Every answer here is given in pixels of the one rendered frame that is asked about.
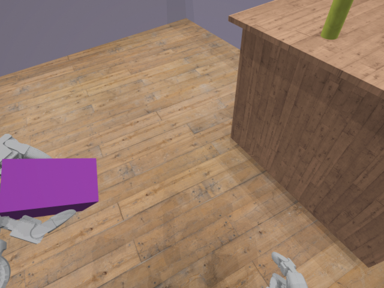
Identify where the robot left hand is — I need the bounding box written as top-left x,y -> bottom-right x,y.
0,134 -> 76,244

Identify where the table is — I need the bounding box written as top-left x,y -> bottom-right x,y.
228,0 -> 384,268

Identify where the sponge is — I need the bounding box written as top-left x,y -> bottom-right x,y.
0,158 -> 98,220

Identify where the robot right hand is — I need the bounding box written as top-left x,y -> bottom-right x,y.
266,252 -> 308,288

